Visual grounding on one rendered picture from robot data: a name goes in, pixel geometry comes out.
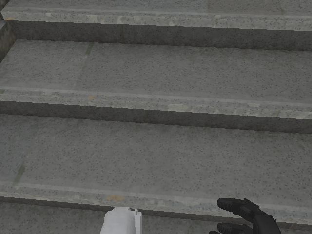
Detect right robot hand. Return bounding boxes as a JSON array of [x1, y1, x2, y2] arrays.
[[209, 198, 282, 234]]

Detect left robot thigh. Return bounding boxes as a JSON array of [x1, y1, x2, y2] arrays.
[[99, 207, 142, 234]]

